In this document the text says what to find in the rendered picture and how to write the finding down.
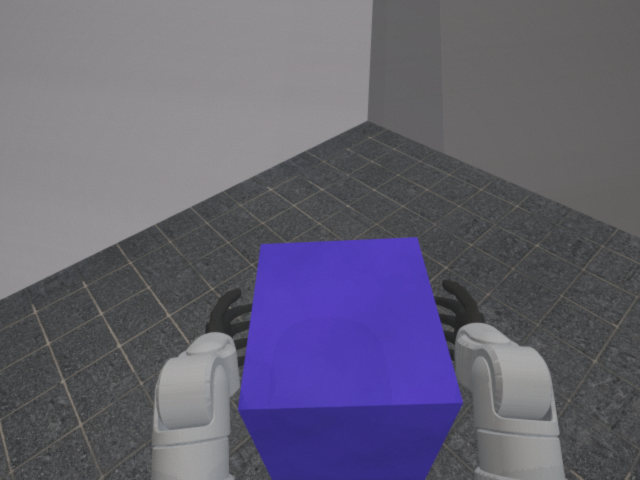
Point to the left robot forearm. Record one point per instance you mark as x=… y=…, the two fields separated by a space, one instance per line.
x=191 y=416

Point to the robot right hand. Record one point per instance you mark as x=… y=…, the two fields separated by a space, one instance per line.
x=466 y=310

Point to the robot left hand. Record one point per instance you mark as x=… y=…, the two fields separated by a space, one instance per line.
x=221 y=317

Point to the carton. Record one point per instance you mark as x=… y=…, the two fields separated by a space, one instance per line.
x=347 y=373

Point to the right robot forearm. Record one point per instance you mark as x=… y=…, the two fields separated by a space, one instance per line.
x=514 y=406

